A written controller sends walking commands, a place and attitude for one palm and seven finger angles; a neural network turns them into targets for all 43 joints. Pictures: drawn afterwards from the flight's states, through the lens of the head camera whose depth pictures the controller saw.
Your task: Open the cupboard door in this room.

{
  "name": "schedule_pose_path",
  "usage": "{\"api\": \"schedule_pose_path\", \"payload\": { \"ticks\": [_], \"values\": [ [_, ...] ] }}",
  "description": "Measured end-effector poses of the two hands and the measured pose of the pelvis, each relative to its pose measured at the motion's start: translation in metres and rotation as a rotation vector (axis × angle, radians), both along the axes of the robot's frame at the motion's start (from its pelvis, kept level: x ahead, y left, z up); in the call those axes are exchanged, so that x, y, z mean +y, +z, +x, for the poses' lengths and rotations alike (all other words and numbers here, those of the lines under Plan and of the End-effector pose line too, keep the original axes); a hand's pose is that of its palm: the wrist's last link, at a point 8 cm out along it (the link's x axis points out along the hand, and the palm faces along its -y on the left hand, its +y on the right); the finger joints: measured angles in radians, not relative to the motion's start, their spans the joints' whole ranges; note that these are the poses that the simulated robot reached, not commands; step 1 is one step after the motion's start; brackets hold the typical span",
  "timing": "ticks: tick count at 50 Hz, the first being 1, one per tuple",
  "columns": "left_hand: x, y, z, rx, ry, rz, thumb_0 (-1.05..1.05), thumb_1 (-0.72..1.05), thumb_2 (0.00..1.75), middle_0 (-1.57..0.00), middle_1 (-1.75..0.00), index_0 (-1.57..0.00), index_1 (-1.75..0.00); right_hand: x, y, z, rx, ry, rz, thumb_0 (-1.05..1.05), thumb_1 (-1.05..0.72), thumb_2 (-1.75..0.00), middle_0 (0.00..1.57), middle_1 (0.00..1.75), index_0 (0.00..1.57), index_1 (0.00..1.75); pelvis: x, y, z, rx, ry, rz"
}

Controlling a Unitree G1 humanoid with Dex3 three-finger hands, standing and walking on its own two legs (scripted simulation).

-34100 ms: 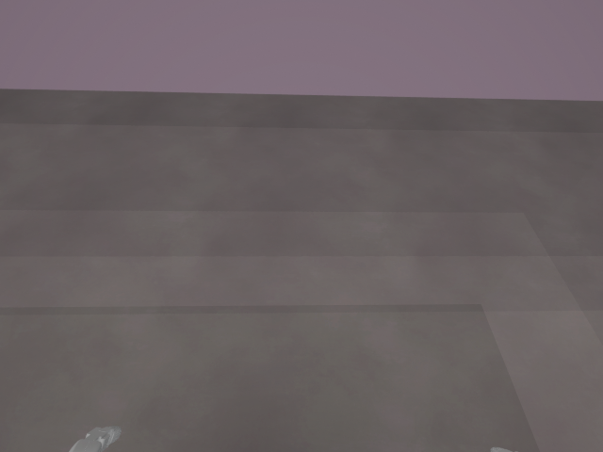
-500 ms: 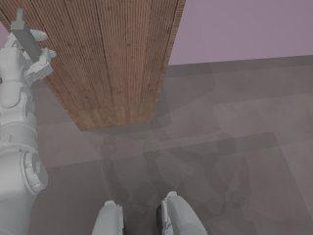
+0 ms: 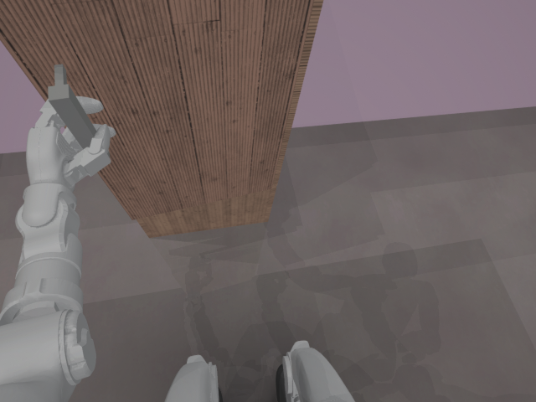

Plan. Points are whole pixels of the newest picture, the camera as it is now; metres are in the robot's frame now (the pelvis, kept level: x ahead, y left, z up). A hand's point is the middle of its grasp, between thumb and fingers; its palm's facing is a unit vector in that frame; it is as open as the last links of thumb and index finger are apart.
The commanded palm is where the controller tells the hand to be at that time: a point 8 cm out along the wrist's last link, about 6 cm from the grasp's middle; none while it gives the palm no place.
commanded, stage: pull the door open along its arc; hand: left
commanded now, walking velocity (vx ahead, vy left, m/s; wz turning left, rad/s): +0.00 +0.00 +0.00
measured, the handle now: (82, 119) +0.52 +0.24 +0.05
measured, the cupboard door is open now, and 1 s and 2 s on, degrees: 6 47 46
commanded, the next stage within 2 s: open thumb and fingers to let go in 0.66 s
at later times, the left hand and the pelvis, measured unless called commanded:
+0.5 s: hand (170, 233) +0.34 +0.11 +0.04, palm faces +0.44 -0.90 +0.05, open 6.1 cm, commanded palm +0.27 +0.14 +0.04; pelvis +0.01 -0.02 +0.01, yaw +3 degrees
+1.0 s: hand (222, 262) +0.30 +0.04 +0.04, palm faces +0.50 -0.86 -0.05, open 7.1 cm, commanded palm +0.25 +0.09 +0.04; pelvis +0.00 -0.07 +0.00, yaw +7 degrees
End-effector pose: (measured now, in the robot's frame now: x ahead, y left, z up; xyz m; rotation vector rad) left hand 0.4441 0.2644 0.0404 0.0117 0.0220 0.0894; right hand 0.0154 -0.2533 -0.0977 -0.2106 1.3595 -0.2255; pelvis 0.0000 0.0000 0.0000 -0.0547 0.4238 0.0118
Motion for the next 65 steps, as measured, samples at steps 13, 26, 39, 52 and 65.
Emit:
{"api": "schedule_pose_path", "payload": {
  "ticks": [13,26,39,52,65],
  "values": [
    [-0.043,-0.002,-0.076,-0.025,0.135,-0.064,0.02,0.68,0.73,-0.32,-1.34,-0.36,-1.31,0.004,0.01,0.089,-0.244,0.109,0.046,0.01,-0.9,-0.9,0.2,0.29,0.2,0.3,-0.002,0.01,0.01,-0.048,0.008,0.018],
    [-0.122,0.001,-0.151,-0.008,0.384,-0.059,0.01,0.68,0.74,-0.31,-1.33,-0.35,-1.33,0.024,0.008,0.158,-0.4,0.266,0.15,0.01,-0.91,-0.9,0.2,0.29,0.2,0.3,-0.022,0.009,0.011,-0.102,0.042,0.045],
    [-0.184,0.006,-0.193,0.04,0.345,0.025,0.0,0.66,0.73,-0.31,-1.31,-0.35,-1.34,0.014,0.018,0.187,-0.533,0.317,0.162,0.01,-0.9,-0.9,0.2,0.29,0.2,0.3,-0.053,0.011,0.013,-0.144,0.07,0.069],
    [-0.182,-0.001,-0.19,0.042,0.444,0.028,0.01,0.41,0.69,-0.36,-1.3,-0.37,-1.31,-0.02,0.002,0.174,-0.487,0.307,0.124,0.01,-0.9,-0.9,0.2,0.29,0.2,0.3,-0.075,0.005,0.003,-0.135,0.086,0.093],
    [-0.177,-0.003,-0.194,0.019,0.404,0.009,0.01,-0.3,0.39,-0.31,-1.19,-0.34,-1.2,-0.03,-0.004,0.144,-0.443,0.262,0.096,0.01,-0.9,-0.9,0.2,0.29,0.2,0.3,-0.069,0.004,-0.007,-0.144,0.076,0.089]
  ]
}}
